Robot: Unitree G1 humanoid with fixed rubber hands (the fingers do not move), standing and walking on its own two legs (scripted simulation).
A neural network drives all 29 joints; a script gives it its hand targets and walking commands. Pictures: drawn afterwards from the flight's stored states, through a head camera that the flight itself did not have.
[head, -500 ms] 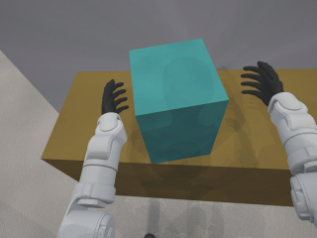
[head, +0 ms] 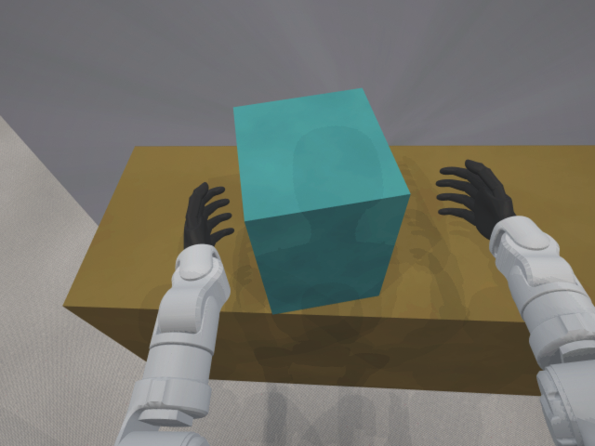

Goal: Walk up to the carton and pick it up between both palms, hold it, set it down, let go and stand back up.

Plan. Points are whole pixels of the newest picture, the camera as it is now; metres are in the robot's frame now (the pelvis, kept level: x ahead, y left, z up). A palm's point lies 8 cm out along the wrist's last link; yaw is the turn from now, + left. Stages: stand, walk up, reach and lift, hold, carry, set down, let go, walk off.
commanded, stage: set down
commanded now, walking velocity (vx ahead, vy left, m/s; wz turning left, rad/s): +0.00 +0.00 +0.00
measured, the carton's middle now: (313, 211) +0.49 +0.05 -0.02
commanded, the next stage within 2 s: none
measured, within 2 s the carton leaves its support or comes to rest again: neither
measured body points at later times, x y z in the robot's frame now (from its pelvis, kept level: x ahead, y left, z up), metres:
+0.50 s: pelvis +0.02 +0.00 +0.00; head +0.08 +0.00 +0.45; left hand +0.33 +0.18 +0.02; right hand +0.39 -0.23 +0.01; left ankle +0.03 +0.16 -0.73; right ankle +0.02 -0.07 -0.73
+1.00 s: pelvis +0.02 +0.00 +0.00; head +0.08 +0.00 +0.44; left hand +0.28 +0.17 -0.03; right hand +0.33 -0.24 -0.04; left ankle +0.03 +0.16 -0.73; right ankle +0.02 -0.07 -0.73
